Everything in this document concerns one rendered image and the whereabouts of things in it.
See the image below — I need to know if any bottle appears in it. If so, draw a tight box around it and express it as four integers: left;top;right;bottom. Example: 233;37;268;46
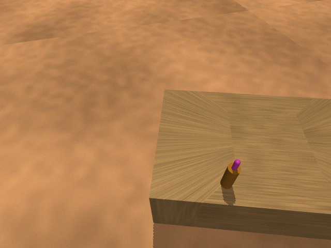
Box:
220;159;241;189

